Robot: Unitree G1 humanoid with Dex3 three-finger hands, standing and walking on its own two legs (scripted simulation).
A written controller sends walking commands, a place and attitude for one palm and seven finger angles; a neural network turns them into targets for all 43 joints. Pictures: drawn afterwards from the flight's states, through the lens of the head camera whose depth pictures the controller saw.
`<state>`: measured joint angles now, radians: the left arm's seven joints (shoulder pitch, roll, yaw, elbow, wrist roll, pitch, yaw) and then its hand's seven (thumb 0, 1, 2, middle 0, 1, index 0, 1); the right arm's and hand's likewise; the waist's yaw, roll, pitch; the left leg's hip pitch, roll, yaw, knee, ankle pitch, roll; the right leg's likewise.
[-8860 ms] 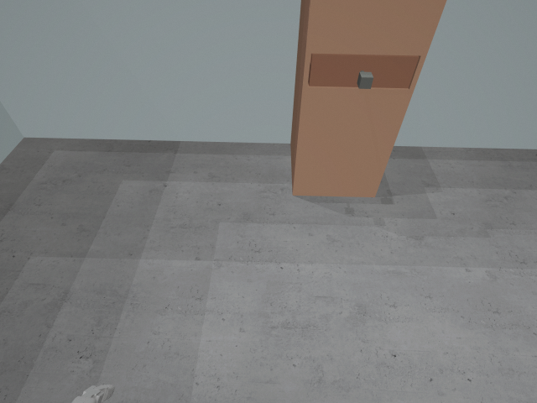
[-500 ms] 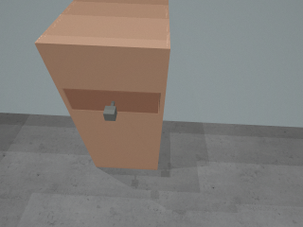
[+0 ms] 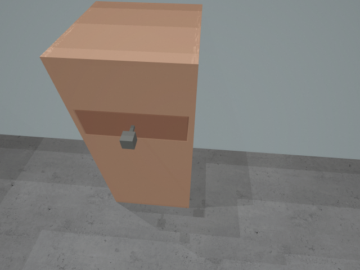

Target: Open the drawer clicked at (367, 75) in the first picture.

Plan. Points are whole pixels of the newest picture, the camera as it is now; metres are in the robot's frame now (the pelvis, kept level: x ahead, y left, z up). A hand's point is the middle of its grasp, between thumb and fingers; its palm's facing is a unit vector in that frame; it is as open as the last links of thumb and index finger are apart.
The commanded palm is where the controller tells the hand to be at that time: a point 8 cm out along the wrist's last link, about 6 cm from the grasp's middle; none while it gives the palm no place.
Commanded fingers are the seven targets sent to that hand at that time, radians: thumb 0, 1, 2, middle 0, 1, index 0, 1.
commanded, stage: come to a stop and stand still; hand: left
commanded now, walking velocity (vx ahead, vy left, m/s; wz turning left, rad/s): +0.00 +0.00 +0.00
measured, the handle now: (130, 135) +0.54 +0.21 -0.09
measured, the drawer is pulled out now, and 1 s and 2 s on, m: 0.00 0.00 0.00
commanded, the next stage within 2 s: look again from close up in 0.14 s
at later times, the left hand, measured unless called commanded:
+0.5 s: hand out of the picture +0.00 +0.22 -0.18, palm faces +0.03 -0.98 -0.21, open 7.4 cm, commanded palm none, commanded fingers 0.00 0.90 0.90 -0.20 -0.30 -0.20 -0.30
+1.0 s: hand out of the picture -0.06 +0.26 -0.18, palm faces -0.02 -0.99 -0.17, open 7.4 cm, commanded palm none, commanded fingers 0.00 0.90 0.90 -0.20 -0.30 -0.20 -0.30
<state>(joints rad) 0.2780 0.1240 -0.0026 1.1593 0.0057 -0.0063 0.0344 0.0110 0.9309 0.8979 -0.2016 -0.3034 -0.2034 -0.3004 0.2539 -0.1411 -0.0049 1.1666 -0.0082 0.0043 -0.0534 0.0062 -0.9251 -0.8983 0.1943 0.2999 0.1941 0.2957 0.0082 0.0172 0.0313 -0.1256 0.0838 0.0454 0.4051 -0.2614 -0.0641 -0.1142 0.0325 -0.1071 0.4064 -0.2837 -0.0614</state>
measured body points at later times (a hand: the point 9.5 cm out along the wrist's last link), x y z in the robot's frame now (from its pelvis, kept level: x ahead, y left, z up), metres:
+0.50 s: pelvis -0.01 +0.04 -0.01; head -0.01 +0.04 +0.44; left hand +0.00 +0.27 -0.16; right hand +0.01 -0.19 -0.16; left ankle -0.03 +0.16 -0.74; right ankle -0.04 -0.07 -0.74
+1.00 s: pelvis -0.04 +0.10 +0.00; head -0.04 +0.11 +0.45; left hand -0.06 +0.32 -0.17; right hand -0.05 -0.13 -0.16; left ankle -0.03 +0.16 -0.74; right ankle -0.04 -0.07 -0.74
